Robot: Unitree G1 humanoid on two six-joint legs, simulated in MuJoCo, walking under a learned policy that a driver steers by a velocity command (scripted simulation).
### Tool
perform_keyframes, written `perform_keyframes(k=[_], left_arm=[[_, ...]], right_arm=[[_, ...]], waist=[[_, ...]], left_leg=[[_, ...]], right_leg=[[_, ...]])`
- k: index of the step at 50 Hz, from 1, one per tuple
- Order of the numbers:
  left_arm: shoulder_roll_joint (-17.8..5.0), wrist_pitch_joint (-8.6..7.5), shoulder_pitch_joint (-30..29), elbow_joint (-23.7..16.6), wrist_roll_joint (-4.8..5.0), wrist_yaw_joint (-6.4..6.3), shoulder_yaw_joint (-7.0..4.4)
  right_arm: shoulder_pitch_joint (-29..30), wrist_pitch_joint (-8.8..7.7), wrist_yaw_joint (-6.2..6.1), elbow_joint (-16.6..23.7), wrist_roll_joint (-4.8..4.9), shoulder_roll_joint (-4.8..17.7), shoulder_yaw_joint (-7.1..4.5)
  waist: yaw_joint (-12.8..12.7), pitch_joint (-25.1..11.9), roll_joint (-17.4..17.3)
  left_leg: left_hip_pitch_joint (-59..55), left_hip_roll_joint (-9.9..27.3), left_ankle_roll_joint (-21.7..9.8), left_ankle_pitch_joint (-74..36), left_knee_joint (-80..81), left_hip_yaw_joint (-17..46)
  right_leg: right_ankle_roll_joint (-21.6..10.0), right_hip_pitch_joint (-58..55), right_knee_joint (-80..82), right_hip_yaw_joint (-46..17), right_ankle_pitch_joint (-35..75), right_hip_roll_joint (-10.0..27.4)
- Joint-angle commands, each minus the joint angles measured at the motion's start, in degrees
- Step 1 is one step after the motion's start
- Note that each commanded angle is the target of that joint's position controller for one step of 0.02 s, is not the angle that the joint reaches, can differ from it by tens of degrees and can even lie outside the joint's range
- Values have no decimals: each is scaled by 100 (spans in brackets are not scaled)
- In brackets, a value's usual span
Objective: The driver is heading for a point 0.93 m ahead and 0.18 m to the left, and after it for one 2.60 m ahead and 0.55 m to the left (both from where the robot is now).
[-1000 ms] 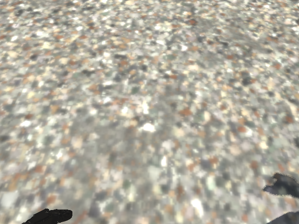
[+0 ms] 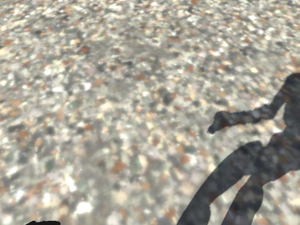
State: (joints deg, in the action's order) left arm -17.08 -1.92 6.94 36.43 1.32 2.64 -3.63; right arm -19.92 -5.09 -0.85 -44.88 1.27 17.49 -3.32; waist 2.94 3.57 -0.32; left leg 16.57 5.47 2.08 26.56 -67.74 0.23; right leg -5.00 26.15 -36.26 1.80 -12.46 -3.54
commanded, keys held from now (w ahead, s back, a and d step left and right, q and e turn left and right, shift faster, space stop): w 0.36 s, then w+q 0.64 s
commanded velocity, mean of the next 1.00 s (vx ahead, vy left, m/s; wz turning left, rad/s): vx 0.50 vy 0.00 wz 0.14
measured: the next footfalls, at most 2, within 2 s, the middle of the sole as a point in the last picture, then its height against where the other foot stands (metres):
left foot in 0.42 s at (126, 221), level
right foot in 0.92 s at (172, 165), level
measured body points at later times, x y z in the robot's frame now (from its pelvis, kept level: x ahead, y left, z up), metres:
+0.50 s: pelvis +0.30 +0.03 +0.00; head +0.34 +0.04 +0.45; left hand +0.35 +0.32 -0.12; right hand +0.48 -0.23 -0.08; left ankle +0.41 +0.12 -0.72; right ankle +0.11 -0.08 -0.65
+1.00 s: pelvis +0.57 -0.01 +0.01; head +0.59 -0.02 +0.46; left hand +0.71 +0.28 -0.06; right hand +0.68 -0.28 -0.11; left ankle +0.43 +0.10 -0.65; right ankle +0.66 -0.11 -0.72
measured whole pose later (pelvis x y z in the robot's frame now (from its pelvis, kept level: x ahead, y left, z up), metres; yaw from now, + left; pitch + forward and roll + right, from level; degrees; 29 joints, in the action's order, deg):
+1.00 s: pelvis +0.57 -0.01 +0.01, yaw +13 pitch +2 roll +0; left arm -15.4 -6.1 6.3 39.5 -0.1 0.8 -2.6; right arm -21.6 -1.8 -0.9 -42.1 1.8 17.6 -3.5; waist 2.6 0.1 -1.9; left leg 18.9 -3.1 -1.4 26.8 -60.3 7.6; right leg -1.0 21.5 -29.8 -0.8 -10.2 -1.6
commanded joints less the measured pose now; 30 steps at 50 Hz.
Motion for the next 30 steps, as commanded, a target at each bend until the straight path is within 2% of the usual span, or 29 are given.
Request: perform_keyframes(k=[1,2,3,5,8,10,13,16,18,19,20,21,22,23,24,25,26,27,28,30], left_arm=[[-662,-138,741,-126,-47,-67,-196],[-533,-154,532,-183,-126,-85,-145],[-511,-185,453,-157,-152,-100,-141],[-569,-256,519,1,-115,-132,-143],[-637,-272,730,211,-93,-217,-143],[-680,-253,877,313,-74,-249,-141],[-802,-241,1265,523,-23,-263,-159],[-838,-173,1495,711,-6,-284,-178],[-886,-115,1532,785,-14,-310,-204],[-948,-92,1445,780,-33,-321,-220],[-993,-65,1352,768,-60,-328,-228],[-906,-38,1294,740,-98,-341,-180],[-624,-59,1558,632,-248,-361,-63],[-114,-169,2211,633,-204,-293,91],[-594,-279,1715,587,-120,-244,25],[-807,-369,1056,367,23,-199,-30],[-741,-436,668,272,-12,-196,2],[-682,-469,576,229,-101,-198,-12],[-640,-458,670,229,-158,-204,-25],[-514,-393,841,246,-200,-226,-7]], right_arm=[[405,-314,-43,672,-99,767,-147],[250,-243,-14,615,-122,749,-162],[167,-174,9,577,-133,675,-151],[189,-64,27,552,-174,529,-117],[824,-54,42,740,-202,353,-39],[1260,-106,102,811,-170,224,21],[1855,-161,209,956,-69,185,58],[2122,-192,306,1090,-71,314,20],[2030,-191,344,1105,-86,389,-12],[1792,-182,348,1056,-76,458,-44],[1333,-170,329,938,-73,585,-114],[558,-154,295,735,-86,795,-218],[-306,-132,276,621,-133,1187,-306],[-629,-116,330,465,-76,1371,-363],[-621,-95,330,497,26,832,-221],[-125,-63,294,601,-5,709,-176],[179,-26,276,686,-77,694,-166],[370,-11,264,724,-114,660,-154],[463,-17,245,763,-164,572,-119],[536,-15,219,780,-109,559,-121]], waist=[[-459,-858,222],[-264,-786,359],[-177,-761,405],[-120,-598,312],[-299,-300,285],[-490,-199,315],[-755,-2,319],[-775,89,331],[-659,1,394],[-511,-158,481],[-254,-505,526],[147,-1074,413],[325,-1957,-250],[36,-2552,-1725],[256,-2334,-1203],[254,-1423,-750],[158,-919,-143],[-31,-607,46],[-209,-602,-67],[-374,-577,-292]], left_leg=[[2622,294,-149,-866,-301,394],[2222,401,-143,-1090,-127,428],[2026,401,-94,-1193,16,381],[1978,361,39,-1412,399,259],[2169,283,126,-2414,1548,173],[1926,114,65,-3207,2543,75],[1779,-75,-40,-3722,3368,41],[2098,-146,-266,-3307,3792,152],[1960,-233,-429,-2783,3915,122],[1650,-370,-534,-2474,3919,-18],[951,-583,-686,-2338,3946,-231],[-257,-621,-901,-2597,3957,-274],[-2195,383,-1408,-2978,3615,995],[-3848,1441,-2279,-1495,4382,3786],[-3880,1354,-2083,-571,4930,4331],[-3118,1222,-1869,-672,5066,3587],[-2314,1002,-1783,-1239,5176,3059],[-1692,840,-1777,-1851,5285,2701],[-1338,661,-1752,-2222,5412,2470],[-940,492,-1824,-2531,5600,2155]], right_leg=[[-1127,-2643,1986,-2524,564,1619],[-1090,-2167,2140,-2202,1003,1456],[-1130,-1906,2275,-2051,1351,1402],[-1172,-1570,2440,-1618,2013,1335],[-996,-1479,2550,-1137,2341,1117],[-809,-1454,2577,-914,2069,975],[-779,-1709,2651,-1070,1394,1185],[-725,-2533,2324,-1266,1670,1523],[-614,-2944,2016,-1329,2260,1659],[-543,-3092,1734,-1225,3083,1635],[-456,-3123,1137,-1053,4174,1504],[-288,-2817,84,-759,4630,1216],[-64,-1487,-1663,-542,3114,836],[347,608,-3524,-470,-1305,-181],[302,1346,-3998,-978,-1860,52],[269,1703,-3974,-904,-1369,333],[254,1625,-3685,-785,-994,524],[296,1453,-3254,-755,-733,692],[341,1113,-2955,-779,-562,809],[519,853,-2442,-684,-512,832]])
Keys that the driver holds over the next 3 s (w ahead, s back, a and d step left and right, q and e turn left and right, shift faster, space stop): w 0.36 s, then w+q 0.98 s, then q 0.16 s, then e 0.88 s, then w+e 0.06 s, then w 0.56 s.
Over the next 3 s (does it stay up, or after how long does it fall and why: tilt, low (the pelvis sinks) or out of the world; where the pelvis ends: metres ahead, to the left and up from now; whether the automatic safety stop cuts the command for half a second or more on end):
stays up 1.08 0.12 0.03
